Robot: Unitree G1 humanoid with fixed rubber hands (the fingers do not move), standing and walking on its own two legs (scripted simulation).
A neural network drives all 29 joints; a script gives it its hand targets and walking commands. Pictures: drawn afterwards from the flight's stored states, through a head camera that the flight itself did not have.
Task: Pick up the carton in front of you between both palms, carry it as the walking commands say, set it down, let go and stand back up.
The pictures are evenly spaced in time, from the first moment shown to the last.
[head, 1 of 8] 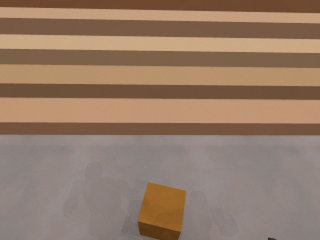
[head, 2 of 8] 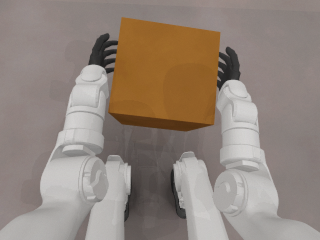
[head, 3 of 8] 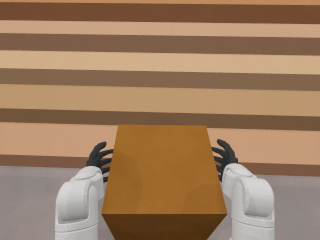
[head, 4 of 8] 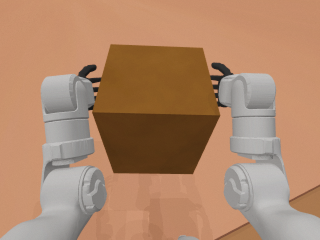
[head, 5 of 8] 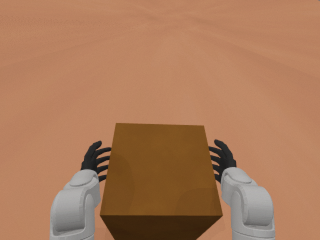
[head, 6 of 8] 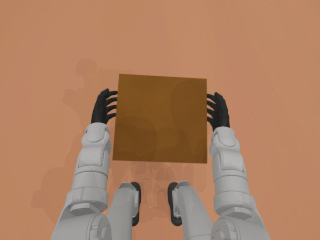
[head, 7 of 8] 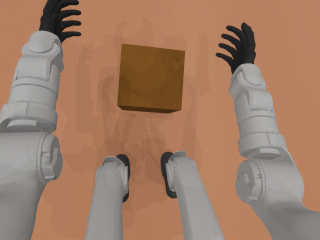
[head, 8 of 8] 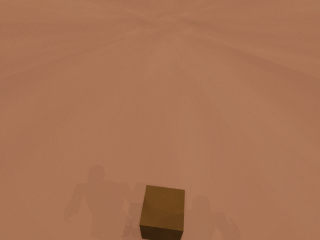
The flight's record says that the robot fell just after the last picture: no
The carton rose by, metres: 1.65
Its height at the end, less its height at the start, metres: +0.90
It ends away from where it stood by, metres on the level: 4.78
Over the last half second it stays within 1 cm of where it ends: yes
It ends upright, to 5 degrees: yes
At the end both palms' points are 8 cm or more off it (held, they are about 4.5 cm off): yes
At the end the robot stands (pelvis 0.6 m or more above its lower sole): yes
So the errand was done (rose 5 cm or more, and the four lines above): yes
